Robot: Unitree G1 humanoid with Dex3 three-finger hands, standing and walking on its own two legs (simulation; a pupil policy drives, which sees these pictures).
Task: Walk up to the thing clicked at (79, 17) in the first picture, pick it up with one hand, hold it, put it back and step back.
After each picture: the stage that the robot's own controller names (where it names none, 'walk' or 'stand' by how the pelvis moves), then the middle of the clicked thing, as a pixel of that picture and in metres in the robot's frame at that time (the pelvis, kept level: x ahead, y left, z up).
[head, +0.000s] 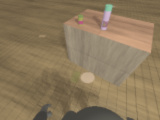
stand; (80, 20) +1.08 +0.18 +0.06
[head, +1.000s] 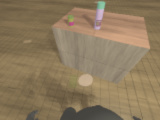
walk; (70, 21) +0.96 +0.24 +0.07
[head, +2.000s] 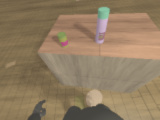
walk; (63, 40) +0.58 +0.22 +0.09
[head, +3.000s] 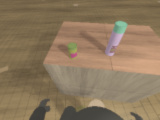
stand; (72, 51) +0.48 +0.15 +0.07
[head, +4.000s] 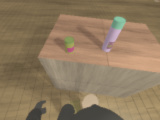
stand; (69, 45) +0.50 +0.18 +0.08
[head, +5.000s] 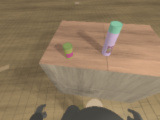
stand; (68, 51) +0.47 +0.19 +0.07
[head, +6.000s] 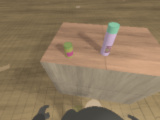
stand; (68, 50) +0.49 +0.19 +0.07
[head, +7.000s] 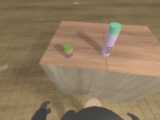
stand; (68, 51) +0.48 +0.19 +0.06
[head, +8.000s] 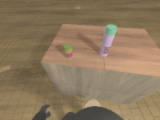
stand; (68, 51) +0.50 +0.20 +0.05
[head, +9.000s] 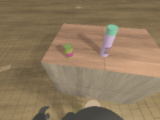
stand; (68, 51) +0.50 +0.20 +0.05
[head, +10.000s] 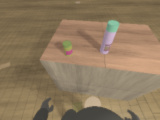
rise first; (67, 48) +0.50 +0.20 +0.06
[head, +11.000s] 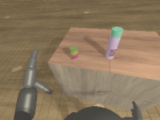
rise first; (74, 53) +0.50 +0.19 +0.06
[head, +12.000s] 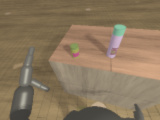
go down; (75, 51) +0.51 +0.19 +0.06
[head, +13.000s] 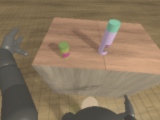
go down; (64, 50) +0.47 +0.17 +0.07
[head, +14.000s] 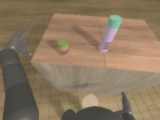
close in; (63, 48) +0.48 +0.18 +0.08
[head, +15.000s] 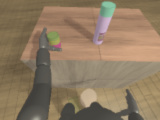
close; (55, 42) +0.50 +0.20 +0.11
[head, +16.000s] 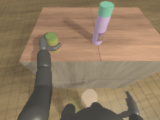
lift; (53, 43) +0.49 +0.21 +0.11
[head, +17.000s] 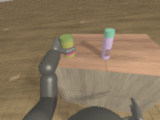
lift; (67, 46) +0.35 +0.14 +0.28
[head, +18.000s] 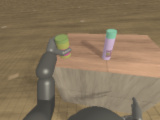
hold; (63, 46) +0.34 +0.17 +0.28
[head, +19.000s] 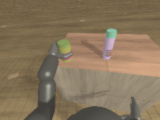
hold; (65, 51) +0.34 +0.16 +0.25
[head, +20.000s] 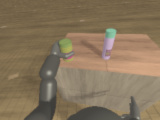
crouch; (66, 50) +0.34 +0.15 +0.25
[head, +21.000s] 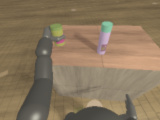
crouch; (57, 35) +0.46 +0.20 +0.25
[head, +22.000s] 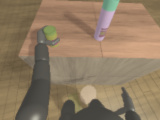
lower; (52, 37) +0.51 +0.21 +0.12
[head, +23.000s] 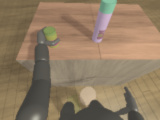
lower; (51, 38) +0.51 +0.21 +0.12
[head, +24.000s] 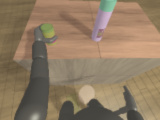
lower; (49, 35) +0.53 +0.21 +0.12
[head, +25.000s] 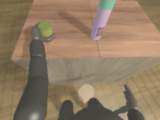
lower; (47, 33) +0.53 +0.22 +0.12
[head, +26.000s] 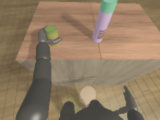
open; (53, 36) +0.52 +0.20 +0.12
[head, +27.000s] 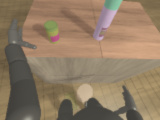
rise; (52, 33) +0.52 +0.19 +0.12
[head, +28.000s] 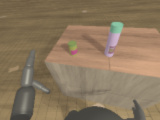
sink last; (73, 48) +0.52 +0.19 +0.09
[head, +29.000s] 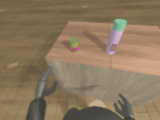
stand; (74, 45) +0.54 +0.18 +0.09
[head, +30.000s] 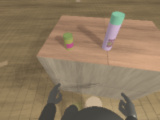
stand; (68, 41) +0.53 +0.19 +0.11
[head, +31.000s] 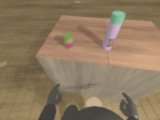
stand; (68, 41) +0.53 +0.19 +0.13
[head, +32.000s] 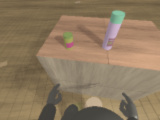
stand; (68, 41) +0.53 +0.19 +0.13
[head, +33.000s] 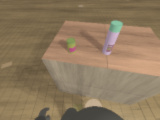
stand; (71, 46) +0.53 +0.19 +0.08
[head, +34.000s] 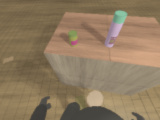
walk; (73, 39) +0.58 +0.16 +0.07
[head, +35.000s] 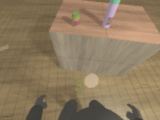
walk; (75, 19) +0.78 +0.19 +0.07
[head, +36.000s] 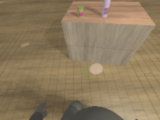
stand; (80, 12) +1.11 +0.21 +0.08
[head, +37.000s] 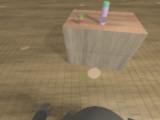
stand; (80, 19) +1.13 +0.18 +0.05
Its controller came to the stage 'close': yes
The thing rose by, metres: 0.20
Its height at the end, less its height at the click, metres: +0.00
